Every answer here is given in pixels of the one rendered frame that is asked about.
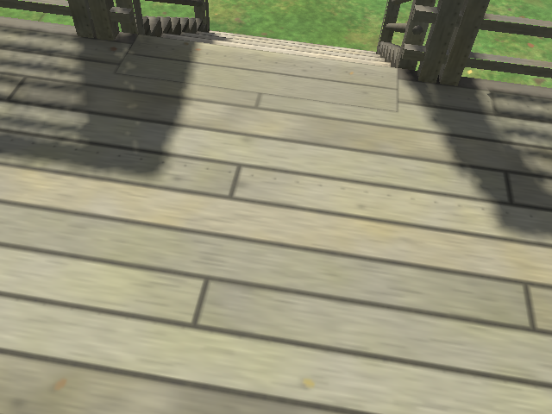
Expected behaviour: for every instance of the stairs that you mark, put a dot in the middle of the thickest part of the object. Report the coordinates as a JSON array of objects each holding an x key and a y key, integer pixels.
[{"x": 283, "y": 46}]

